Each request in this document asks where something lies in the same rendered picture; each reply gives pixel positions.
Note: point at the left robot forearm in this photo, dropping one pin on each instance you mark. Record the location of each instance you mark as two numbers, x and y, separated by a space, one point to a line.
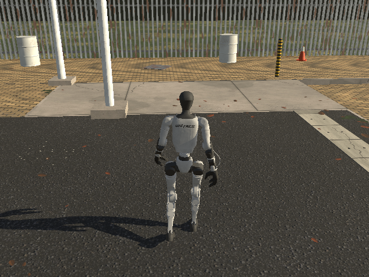
159 149

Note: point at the left robot upper arm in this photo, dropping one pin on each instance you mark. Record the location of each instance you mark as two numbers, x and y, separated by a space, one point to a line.
167 121

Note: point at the right robot forearm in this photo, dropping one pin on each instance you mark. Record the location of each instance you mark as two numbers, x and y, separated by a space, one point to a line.
210 158

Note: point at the right robot hand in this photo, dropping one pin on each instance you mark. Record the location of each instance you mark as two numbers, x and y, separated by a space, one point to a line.
214 179

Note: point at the right robot upper arm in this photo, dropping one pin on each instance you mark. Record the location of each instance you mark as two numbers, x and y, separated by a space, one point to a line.
203 122

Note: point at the left robot foot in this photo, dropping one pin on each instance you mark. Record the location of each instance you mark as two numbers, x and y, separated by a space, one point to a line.
170 236

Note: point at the left robot hand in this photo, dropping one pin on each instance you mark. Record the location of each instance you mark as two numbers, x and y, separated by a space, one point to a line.
161 157

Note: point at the robot left shin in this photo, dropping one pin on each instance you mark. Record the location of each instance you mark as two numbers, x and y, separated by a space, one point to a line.
170 213

